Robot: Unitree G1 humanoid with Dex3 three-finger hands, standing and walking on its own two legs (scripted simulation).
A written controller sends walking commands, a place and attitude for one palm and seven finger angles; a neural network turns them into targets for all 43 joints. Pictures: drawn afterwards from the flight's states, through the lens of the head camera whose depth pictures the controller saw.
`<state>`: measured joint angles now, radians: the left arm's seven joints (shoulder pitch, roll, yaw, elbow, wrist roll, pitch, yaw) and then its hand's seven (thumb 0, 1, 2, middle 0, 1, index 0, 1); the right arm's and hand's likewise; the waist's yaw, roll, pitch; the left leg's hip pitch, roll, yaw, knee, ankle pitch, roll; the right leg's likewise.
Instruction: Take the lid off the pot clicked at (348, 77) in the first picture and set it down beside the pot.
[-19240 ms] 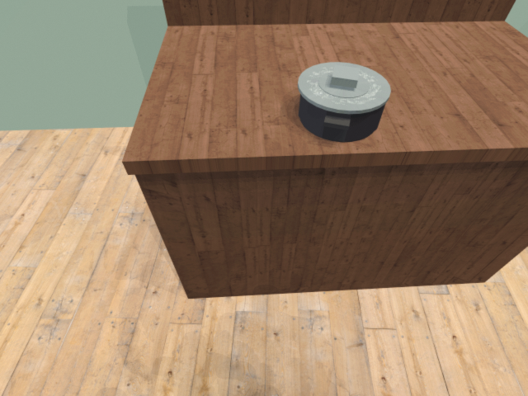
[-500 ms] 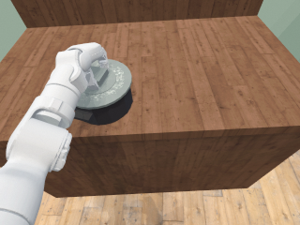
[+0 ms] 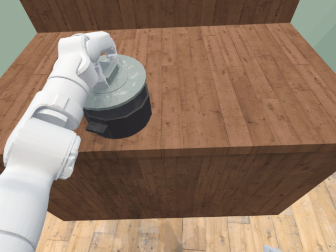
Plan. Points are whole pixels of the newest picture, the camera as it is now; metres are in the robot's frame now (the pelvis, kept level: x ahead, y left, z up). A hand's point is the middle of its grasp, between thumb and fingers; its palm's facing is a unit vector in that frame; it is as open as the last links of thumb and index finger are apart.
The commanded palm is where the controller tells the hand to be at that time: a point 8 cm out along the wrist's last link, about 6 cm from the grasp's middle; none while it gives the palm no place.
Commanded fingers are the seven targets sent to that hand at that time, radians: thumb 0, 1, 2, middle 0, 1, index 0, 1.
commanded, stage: lift the lid straight up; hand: left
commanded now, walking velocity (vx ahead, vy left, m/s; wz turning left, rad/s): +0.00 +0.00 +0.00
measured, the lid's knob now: (103, 72) +0.50 +0.14 +0.18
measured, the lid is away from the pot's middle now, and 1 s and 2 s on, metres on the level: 0.01 0.00 0.09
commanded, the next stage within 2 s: move the lid sideways beside the pot in 1.20 s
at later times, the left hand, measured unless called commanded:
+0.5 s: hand (99, 52) +0.48 +0.12 +0.24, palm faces -0.30 -0.07 -0.95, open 8.9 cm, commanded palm +0.48 +0.13 +0.31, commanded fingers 0.00 0.53 0.93 -0.81 -1.10 -0.77 -1.07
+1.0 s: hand (87, 33) +0.48 +0.14 +0.28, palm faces -0.23 -0.12 -0.97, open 8.9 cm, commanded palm +0.47 +0.14 +0.34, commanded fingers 0.00 0.53 0.93 -0.81 -1.10 -0.77 -1.07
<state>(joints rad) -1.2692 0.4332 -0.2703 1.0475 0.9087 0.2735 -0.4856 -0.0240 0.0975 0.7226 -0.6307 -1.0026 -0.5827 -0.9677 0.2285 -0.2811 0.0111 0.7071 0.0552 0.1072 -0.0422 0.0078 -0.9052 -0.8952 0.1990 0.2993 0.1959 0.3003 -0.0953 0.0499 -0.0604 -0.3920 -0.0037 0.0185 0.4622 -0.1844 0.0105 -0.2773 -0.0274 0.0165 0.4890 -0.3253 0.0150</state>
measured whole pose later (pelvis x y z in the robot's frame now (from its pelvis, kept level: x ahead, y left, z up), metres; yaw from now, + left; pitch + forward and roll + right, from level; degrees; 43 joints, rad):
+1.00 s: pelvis +0.00 +0.00 +0.00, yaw +0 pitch +7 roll +1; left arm -1.47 0.47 -0.28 1.08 0.94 0.36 -0.56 -0.02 0.09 0.72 -0.64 -1.01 -0.59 -0.97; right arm 0.22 -0.29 0.02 0.72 0.05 0.07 -0.03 0.01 -0.91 -0.90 0.20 0.30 0.20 0.30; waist -0.09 0.05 -0.07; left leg -0.39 -0.01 0.01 0.44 -0.17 0.01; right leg -0.28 -0.03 0.01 0.49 -0.32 0.01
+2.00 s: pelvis +0.00 +0.00 +0.00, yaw +1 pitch +7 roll +0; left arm -1.43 0.64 -0.24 1.04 0.99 0.27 -0.58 -0.02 0.10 0.72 -0.65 -1.01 -0.58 -0.97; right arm 0.23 -0.29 0.01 0.69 0.07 0.12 -0.03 0.01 -0.91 -0.90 0.20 0.30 0.20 0.30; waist -0.10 0.04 -0.06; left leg -0.43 0.00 -0.01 0.49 -0.19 0.01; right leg -0.29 -0.02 0.00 0.48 -0.32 0.02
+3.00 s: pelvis +0.00 +0.01 +0.00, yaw +1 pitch +10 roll -1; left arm -1.45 0.88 -0.15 1.16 1.04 0.16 -0.59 -0.02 0.10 0.72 -0.65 -1.02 -0.58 -0.97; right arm 0.26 -0.29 0.03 0.70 0.09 0.16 -0.05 0.01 -0.90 -0.89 0.20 0.30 0.20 0.30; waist -0.12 0.05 -0.05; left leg -0.49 0.01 -0.01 0.52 -0.20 0.02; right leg -0.32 -0.01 0.00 0.44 -0.29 0.03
